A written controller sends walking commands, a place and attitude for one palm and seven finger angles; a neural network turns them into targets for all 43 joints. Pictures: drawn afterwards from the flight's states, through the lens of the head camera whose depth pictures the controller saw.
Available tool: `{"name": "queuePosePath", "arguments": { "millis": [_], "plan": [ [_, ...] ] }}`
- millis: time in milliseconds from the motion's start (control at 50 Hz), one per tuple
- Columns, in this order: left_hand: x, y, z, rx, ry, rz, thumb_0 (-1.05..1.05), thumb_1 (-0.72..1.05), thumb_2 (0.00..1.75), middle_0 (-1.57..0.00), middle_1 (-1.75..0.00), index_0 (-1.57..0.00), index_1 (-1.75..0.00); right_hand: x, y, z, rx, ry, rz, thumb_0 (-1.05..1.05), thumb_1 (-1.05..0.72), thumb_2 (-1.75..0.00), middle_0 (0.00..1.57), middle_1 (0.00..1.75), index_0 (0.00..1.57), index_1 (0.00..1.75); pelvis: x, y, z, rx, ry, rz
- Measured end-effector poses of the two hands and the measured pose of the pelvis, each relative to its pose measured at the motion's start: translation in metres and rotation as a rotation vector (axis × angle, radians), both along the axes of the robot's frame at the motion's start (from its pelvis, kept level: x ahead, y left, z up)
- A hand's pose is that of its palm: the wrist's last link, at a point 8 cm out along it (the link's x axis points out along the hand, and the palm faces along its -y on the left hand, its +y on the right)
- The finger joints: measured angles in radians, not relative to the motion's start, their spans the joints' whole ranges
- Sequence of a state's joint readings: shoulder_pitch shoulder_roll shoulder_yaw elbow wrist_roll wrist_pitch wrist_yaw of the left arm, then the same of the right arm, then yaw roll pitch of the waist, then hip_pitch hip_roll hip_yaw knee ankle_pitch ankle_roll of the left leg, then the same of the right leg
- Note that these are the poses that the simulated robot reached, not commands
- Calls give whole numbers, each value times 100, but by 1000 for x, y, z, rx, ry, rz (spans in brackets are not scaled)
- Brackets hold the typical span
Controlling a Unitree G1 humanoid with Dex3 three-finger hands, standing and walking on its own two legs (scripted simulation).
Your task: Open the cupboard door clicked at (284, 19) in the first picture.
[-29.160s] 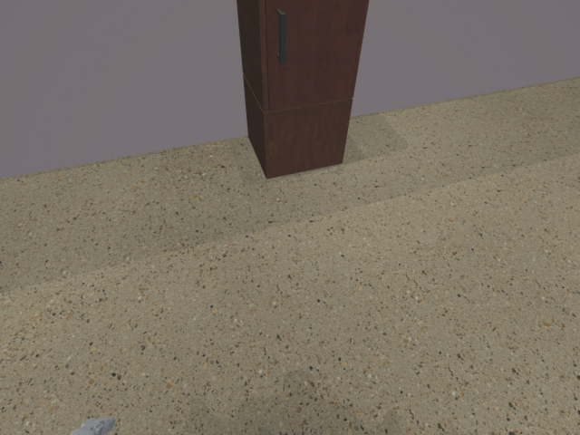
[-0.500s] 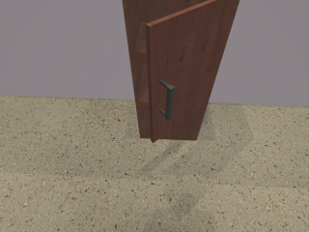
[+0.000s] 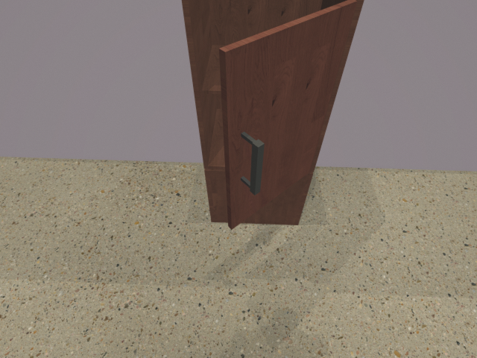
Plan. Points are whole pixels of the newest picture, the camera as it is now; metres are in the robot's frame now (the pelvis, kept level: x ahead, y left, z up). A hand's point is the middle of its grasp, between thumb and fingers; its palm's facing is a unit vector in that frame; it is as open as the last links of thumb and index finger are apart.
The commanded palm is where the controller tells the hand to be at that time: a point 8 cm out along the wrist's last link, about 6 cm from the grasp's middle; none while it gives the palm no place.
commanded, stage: look to check the result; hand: left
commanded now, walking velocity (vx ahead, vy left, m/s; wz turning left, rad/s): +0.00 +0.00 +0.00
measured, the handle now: (250, 164) +0.56 +0.00 -0.05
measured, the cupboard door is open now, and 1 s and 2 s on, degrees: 43 43 43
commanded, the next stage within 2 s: walk to a spot facing it in 0.56 s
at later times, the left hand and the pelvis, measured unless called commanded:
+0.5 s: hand out of the picture +0.01 +0.16 -0.17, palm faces +0.05 -0.98 -0.19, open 7.4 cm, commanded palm none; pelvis +0.01 -0.01 +0.00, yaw +0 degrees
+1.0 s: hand out of the picture +0.04 +0.18 -0.18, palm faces -0.05 -0.97 -0.23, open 7.4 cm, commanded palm none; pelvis +0.01 -0.01 -0.01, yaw -7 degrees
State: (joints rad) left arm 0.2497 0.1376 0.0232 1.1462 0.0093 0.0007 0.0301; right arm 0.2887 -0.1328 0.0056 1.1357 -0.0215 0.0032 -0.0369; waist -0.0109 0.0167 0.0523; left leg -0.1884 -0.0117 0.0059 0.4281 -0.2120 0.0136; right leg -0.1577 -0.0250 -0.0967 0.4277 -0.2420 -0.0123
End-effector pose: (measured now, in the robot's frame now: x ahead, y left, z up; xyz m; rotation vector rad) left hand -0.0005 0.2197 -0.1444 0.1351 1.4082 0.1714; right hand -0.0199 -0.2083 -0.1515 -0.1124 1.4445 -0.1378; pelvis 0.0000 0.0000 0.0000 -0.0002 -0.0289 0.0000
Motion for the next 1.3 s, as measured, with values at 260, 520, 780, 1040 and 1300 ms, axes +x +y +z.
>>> {"name": "queuePosePath", "arguments": {
  "millis": [260,520,780,1040,1300],
  "plan": [
    [-5,-5,0,-4,32,15,0,91,90,-20,-30,-20,-30,13,-5,1,-4,-2,12,0,-91,-90,19,30,20,30,8,-3,1,0,1,4],
    [2,-10,0,-7,23,17,0,91,90,-20,-30,-20,-30,24,-10,1,-10,-8,20,0,-91,-89,19,30,20,30,14,-6,1,0,1,6],
    [10,-10,0,-7,24,11,0,91,90,-20,-30,-20,-30,25,-12,1,-18,-1,7,0,-91,-89,20,30,20,30,18,-8,1,-1,5,-10],
    [55,5,-3,51,-3,-104,0,91,90,-20,-30,-20,-30,14,-43,-9,-70,-50,-123,0,-91,-89,20,30,20,30,9,-18,-13,26,28,-134],
    [101,-12,20,104,-77,-231,0,91,90,-20,-30,-20,-30,62,-93,9,-112,-216,-198,0,-91,-89,19,30,20,30,9,-35,-1,48,50,-250]
  ]
}}
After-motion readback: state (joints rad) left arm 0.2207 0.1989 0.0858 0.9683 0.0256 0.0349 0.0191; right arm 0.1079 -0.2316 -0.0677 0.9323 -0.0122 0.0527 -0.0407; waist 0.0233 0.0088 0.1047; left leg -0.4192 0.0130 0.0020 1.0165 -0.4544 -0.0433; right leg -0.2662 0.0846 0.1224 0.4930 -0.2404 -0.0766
